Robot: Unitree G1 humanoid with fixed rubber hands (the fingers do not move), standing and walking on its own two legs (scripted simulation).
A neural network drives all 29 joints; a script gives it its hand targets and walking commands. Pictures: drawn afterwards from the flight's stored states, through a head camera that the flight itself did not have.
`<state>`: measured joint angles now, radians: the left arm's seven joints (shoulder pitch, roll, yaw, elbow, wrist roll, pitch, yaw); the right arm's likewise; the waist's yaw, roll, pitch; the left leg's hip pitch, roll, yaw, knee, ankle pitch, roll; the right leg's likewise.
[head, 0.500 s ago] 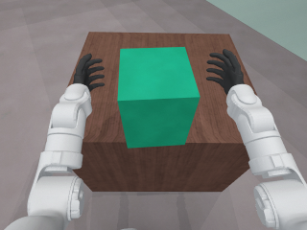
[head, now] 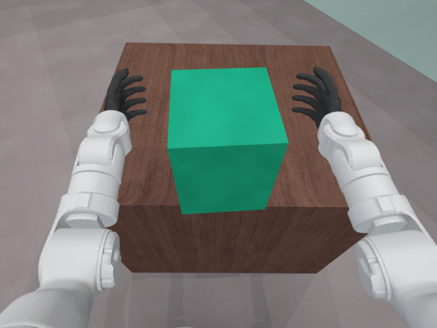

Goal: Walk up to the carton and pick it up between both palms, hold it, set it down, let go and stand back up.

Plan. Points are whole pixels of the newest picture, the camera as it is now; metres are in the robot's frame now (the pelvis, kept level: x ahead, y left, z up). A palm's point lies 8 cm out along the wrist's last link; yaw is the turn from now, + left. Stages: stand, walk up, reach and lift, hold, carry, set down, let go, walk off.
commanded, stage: reach and lift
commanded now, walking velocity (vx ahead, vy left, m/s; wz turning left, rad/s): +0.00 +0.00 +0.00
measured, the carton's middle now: (221, 145) +0.47 +0.04 +0.01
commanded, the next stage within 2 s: none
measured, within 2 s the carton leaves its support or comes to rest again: neither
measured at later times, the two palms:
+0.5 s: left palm (130, 160) +0.40 +0.23 +0.03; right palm (306, 146) +0.43 -0.13 +0.06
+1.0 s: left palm (148, 152) +0.42 +0.19 +0.03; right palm (293, 147) +0.43 -0.11 +0.05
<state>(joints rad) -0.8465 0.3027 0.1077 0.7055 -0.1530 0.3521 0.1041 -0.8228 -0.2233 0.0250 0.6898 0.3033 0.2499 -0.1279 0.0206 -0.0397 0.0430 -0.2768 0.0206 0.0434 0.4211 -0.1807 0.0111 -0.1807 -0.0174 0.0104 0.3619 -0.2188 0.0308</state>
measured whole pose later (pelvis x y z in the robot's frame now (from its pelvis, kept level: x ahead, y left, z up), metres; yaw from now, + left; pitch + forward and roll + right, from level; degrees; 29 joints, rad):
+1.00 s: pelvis +0.00 +0.00 -0.01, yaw +0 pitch +19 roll -1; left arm -0.84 0.15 0.19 1.21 0.00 -0.34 0.08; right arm -0.78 -0.05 -0.08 0.99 0.09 -0.20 -0.11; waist 0.03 -0.03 -0.18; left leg -0.67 0.02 0.04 0.51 -0.18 0.01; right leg -0.59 -0.02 0.01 0.49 -0.24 0.03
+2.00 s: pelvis +0.00 +0.00 -0.01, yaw +0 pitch +20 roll -1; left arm -0.84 0.13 0.22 1.24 0.02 -0.40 0.10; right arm -0.77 0.02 -0.21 0.99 -0.03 -0.26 -0.13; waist 0.03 -0.03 -0.18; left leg -0.67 0.02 0.04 0.51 -0.18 0.01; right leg -0.59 -0.02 0.01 0.49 -0.24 0.03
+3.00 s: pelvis -0.01 +0.00 -0.01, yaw -1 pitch +19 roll -2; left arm -0.80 0.09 0.22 1.25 0.03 -0.54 0.16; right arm -0.71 0.04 -0.22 1.06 -0.09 -0.53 -0.18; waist 0.04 -0.03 -0.19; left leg -0.69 0.04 0.04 0.51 -0.16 0.01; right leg -0.59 0.00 0.01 0.45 -0.19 0.03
